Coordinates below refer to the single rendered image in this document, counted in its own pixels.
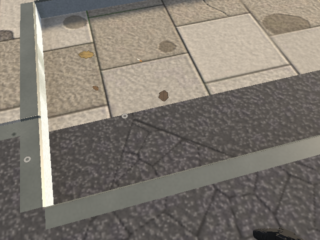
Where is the right robot hand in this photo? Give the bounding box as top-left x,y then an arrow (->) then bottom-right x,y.
253,227 -> 307,240

